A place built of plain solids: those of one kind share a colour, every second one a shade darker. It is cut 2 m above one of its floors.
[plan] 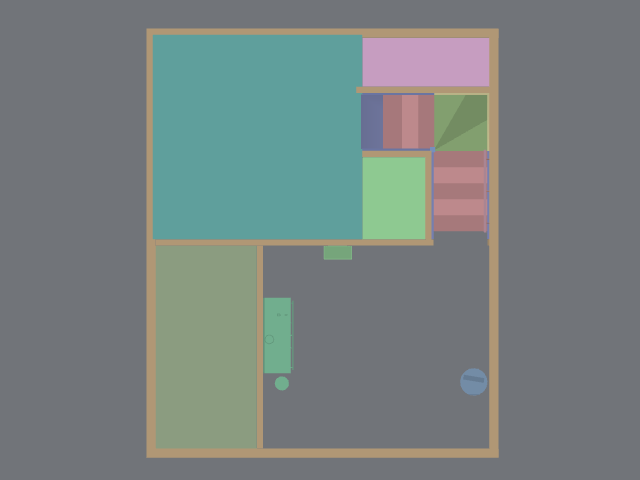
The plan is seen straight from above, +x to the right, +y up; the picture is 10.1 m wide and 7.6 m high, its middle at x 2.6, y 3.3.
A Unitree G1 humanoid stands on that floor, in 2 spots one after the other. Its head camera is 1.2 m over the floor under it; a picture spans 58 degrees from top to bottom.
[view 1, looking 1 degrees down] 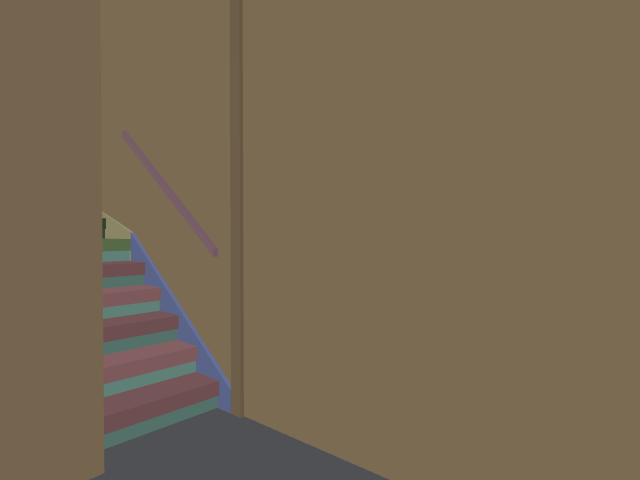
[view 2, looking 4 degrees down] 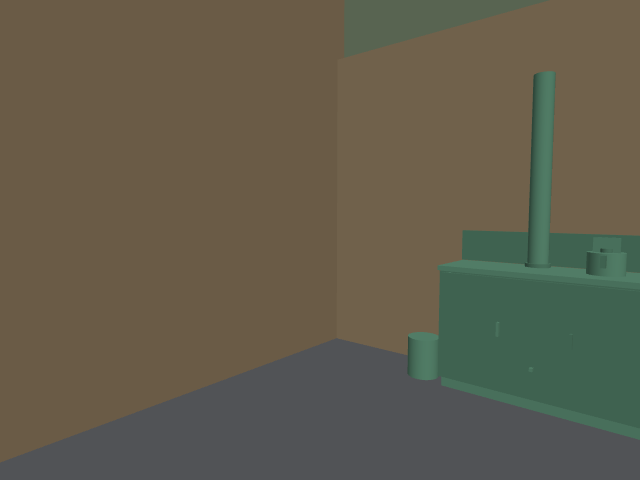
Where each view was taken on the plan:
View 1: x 3.49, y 1.00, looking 41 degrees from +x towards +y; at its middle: wall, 2.37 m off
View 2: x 4.85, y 2.44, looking -140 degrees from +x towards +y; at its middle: wall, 3.80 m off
